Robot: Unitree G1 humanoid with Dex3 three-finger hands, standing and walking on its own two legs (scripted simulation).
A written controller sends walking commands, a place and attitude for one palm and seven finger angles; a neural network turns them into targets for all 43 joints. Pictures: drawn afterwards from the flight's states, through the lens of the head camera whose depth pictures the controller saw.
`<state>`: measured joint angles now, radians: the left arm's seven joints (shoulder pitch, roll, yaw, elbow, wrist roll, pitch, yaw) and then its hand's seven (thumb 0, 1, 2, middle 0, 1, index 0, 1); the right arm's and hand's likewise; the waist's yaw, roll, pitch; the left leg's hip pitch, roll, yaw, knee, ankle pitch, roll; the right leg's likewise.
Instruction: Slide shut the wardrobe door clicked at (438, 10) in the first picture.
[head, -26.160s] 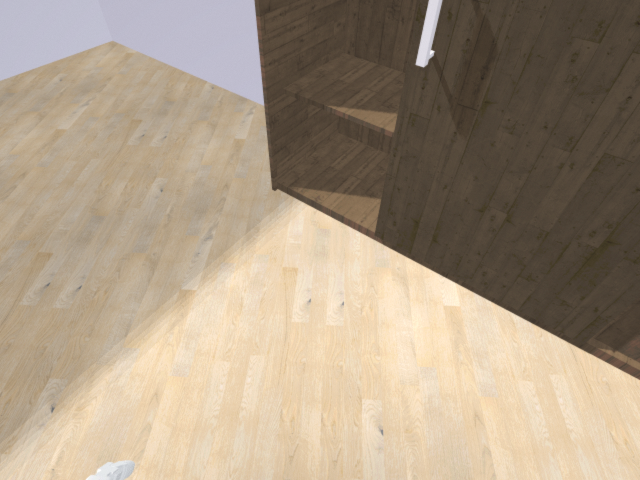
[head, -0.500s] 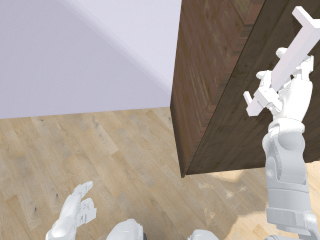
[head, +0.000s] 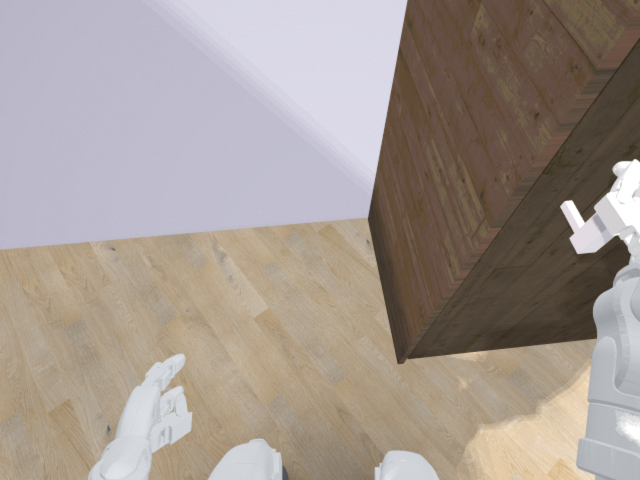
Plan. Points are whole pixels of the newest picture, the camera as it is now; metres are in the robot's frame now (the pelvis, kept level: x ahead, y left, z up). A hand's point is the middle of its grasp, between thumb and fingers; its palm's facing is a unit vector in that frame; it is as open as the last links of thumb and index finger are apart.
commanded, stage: step sideways, sliding the door along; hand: right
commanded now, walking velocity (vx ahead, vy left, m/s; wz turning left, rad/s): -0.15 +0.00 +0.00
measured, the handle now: out of the picture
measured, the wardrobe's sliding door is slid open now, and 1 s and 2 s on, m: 0.00 0.00 0.00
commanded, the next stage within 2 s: stop walking and hold the door there in 0.02 s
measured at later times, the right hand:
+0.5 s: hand (625, 205) +0.33 -0.32 +0.15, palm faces +0.55 +0.80 -0.24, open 7.1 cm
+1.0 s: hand (626, 205) +0.33 -0.32 +0.15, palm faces +0.52 +0.83 -0.21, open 7.0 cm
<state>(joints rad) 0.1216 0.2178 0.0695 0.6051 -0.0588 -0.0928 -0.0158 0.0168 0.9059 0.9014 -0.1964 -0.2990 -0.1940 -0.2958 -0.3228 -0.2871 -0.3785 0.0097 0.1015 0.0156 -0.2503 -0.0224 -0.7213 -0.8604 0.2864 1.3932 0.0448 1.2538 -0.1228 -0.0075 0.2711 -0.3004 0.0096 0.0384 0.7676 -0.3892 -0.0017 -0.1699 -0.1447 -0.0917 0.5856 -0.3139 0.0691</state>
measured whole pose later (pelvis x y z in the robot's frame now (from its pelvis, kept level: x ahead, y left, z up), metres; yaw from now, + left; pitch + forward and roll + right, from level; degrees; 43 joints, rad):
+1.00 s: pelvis +0.00 -0.04 +0.01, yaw +6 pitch -2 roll -1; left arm 0.24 0.23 0.00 0.70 -0.05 -0.05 0.08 0.02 0.90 0.90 -0.20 -0.30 -0.20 -0.30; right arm -0.07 -0.35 -0.39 0.19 0.06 -0.10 -0.22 -0.08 -0.67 -0.79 0.39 1.38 0.11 1.31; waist -0.01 -0.03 0.01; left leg -0.29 0.07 -0.01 0.47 -0.15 -0.05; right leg -0.18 -0.08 -0.19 0.49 -0.27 0.01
